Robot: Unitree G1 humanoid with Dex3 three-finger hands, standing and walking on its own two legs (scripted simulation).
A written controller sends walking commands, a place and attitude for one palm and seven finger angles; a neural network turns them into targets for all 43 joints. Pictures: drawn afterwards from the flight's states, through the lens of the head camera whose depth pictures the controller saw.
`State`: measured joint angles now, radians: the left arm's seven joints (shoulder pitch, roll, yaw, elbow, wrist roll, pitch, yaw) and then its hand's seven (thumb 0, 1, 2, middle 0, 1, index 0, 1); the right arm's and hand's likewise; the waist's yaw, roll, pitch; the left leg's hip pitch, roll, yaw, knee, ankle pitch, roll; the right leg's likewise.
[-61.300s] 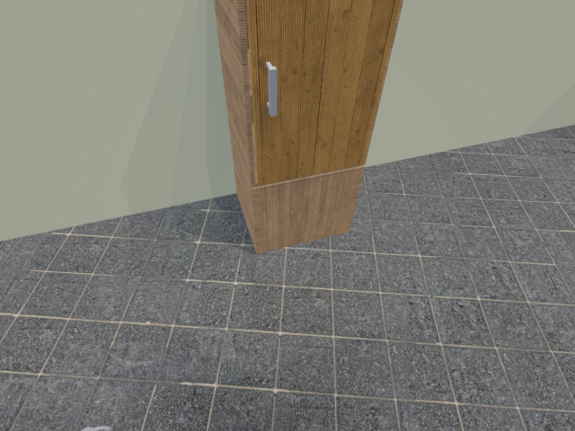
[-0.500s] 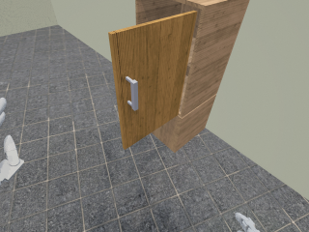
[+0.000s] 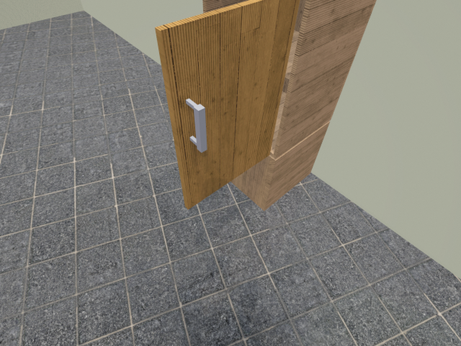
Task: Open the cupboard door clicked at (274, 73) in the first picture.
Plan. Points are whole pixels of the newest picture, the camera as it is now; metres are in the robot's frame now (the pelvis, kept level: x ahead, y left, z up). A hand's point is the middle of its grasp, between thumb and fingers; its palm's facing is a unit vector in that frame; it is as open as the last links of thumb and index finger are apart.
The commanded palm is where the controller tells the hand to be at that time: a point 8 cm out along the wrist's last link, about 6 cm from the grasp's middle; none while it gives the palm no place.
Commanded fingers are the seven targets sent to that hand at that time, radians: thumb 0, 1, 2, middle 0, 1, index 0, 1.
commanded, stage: let the arm hang, fingers relaxed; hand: left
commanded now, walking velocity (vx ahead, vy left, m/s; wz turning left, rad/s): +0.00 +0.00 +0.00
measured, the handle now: (196, 126) +0.60 +0.10 +0.03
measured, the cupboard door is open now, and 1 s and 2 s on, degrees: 89 89 89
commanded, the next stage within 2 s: look to check the result in 0.82 s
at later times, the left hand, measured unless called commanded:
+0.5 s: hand out of the picture -0.01 +0.22 -0.15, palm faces +0.00 -0.97 -0.26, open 7.3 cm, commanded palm none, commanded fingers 0.00 0.90 0.90 -0.20 -0.30 -0.20 -0.30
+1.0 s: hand out of the picture +0.03 +0.23 -0.15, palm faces -0.03 -0.96 -0.29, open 7.3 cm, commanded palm none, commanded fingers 0.00 0.90 0.90 -0.20 -0.30 -0.20 -0.30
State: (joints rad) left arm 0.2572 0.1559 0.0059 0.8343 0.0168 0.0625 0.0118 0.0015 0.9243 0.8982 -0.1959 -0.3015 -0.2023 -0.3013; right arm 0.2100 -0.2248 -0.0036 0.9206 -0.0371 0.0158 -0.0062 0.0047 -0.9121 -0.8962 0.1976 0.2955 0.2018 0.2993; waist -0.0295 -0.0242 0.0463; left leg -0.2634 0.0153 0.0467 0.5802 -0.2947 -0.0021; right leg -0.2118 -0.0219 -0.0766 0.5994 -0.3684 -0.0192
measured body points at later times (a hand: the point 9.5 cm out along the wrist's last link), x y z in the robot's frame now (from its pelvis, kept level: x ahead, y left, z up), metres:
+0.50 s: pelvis -0.02 +0.01 +0.02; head +0.00 +0.00 +0.46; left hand -0.01 +0.27 -0.13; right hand +0.00 -0.22 -0.15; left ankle +0.01 +0.12 -0.73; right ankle -0.03 -0.10 -0.73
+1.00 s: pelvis -0.02 +0.01 +0.02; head +0.00 +0.00 +0.47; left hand +0.04 +0.28 -0.13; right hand +0.01 -0.26 -0.14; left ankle +0.01 +0.12 -0.73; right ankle -0.03 -0.10 -0.73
